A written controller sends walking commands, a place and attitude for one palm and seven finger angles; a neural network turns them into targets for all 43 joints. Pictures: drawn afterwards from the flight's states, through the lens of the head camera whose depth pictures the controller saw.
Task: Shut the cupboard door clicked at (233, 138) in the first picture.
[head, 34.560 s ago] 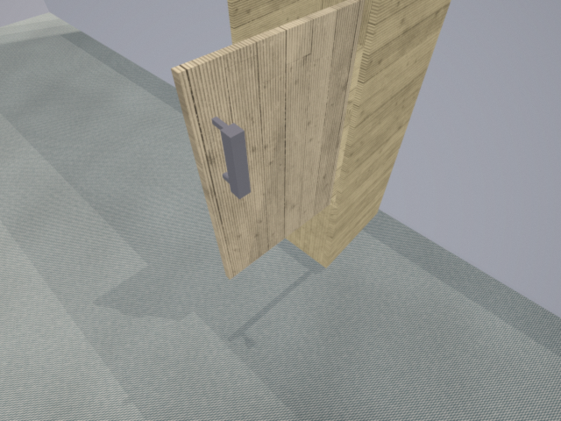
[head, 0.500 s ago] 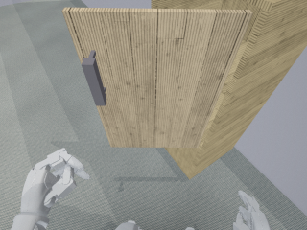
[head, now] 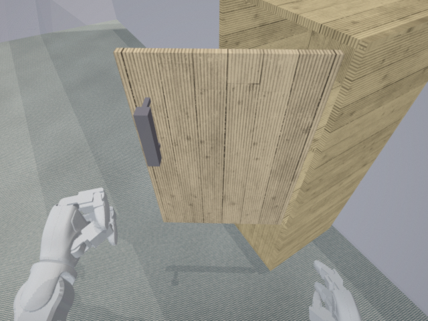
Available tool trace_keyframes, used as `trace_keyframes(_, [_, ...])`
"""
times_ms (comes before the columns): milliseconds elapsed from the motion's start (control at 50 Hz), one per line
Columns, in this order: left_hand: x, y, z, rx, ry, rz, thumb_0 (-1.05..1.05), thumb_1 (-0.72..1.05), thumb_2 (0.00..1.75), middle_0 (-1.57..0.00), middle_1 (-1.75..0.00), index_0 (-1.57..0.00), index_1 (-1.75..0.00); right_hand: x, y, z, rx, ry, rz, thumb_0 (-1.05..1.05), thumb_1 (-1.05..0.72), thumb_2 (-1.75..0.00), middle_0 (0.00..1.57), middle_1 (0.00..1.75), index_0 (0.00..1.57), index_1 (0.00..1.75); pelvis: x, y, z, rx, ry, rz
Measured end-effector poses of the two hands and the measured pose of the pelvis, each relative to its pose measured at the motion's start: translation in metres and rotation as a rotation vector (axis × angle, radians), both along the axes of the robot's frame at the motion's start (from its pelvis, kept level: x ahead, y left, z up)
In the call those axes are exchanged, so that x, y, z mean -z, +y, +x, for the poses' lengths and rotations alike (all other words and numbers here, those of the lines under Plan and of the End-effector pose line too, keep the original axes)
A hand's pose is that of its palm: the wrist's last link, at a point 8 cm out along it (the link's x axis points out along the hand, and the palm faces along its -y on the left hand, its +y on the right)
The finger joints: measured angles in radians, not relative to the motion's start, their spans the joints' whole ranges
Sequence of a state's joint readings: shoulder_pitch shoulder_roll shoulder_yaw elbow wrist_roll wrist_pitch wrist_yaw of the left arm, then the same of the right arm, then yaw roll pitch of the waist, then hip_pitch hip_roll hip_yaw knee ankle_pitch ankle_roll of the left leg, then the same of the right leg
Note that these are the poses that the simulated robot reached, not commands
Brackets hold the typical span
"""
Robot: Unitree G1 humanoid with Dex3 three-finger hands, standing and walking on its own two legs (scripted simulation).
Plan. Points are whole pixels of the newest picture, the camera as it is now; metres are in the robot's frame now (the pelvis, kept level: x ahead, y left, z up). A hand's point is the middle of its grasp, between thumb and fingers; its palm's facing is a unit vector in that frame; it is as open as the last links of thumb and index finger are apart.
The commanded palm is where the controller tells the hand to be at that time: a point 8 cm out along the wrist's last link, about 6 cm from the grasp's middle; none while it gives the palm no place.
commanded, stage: raise the hand and make a fist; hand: left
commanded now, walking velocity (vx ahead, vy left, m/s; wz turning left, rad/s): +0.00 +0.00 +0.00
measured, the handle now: (151, 132) +0.45 +0.19 +0.11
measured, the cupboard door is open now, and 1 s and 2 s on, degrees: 56 56 56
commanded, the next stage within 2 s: bring the fist close to the handle in 0.40 s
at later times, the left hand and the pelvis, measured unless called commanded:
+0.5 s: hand (122, 227) +0.23 +0.17 +0.11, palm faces +0.10 -0.99 -0.06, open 3.1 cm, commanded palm +0.20 +0.22 +0.12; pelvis +0.00 -0.02 +0.01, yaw +0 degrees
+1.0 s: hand (139, 195) +0.29 +0.16 +0.12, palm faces +0.08 -1.00 -0.03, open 3.1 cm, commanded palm +0.26 +0.21 +0.12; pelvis +0.00 -0.02 +0.01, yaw -1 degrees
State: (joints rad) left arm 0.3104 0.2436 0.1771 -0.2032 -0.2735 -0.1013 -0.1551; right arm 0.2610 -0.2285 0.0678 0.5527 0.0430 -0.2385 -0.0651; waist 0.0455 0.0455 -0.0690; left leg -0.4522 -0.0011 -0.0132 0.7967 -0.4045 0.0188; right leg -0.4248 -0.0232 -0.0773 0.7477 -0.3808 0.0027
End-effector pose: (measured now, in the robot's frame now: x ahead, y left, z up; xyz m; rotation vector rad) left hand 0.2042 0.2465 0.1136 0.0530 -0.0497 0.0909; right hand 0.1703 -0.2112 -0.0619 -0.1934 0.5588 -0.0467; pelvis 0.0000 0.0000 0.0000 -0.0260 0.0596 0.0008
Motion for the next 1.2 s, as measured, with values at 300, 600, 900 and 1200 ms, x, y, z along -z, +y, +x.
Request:
trace_keyframes(300, [-0.002,-0.017,0.002,-0.008,0.024,-0.003,0.01,0.90,0.90,-1.30,-1.50,-1.29,-1.50,-0.006,-0.030,-0.009,0.042,0.000,-0.026,0.02,-0.90,-0.90,0.20,0.30,0.20,0.30,-0.007,-0.012,-0.001,0.009,-0.023,0.016])
trace_keyframes(600, [-0.005,-0.025,0.001,-0.010,0.009,0.006,0.01,0.90,0.90,-1.30,-1.50,-1.30,-1.50,-0.003,-0.031,-0.004,0.020,-0.010,-0.005,0.02,-0.90,-0.90,0.20,0.30,0.20,0.30,-0.006,-0.021,-0.003,0.003,-0.025,0.020])
trace_keyframes(900, [-0.004,-0.029,0.047,0.015,0.009,-0.018,0.01,0.90,0.90,-1.30,-1.50,-1.30,-1.50,0.001,-0.036,-0.013,0.057,0.031,-0.015,0.02,-0.90,-0.90,0.20,0.30,0.20,0.30,-0.007,-0.018,-0.004,0.012,-0.021,0.023])
trace_keyframes(1200, [-0.004,-0.035,0.081,0.007,0.008,-0.025,0.01,0.90,0.90,-1.30,-1.50,-1.30,-1.50,0.007,-0.032,-0.024,0.076,0.102,-0.012,0.02,-0.90,-0.90,0.20,0.30,0.20,0.30,-0.009,-0.011,-0.003,0.022,-0.016,0.023])
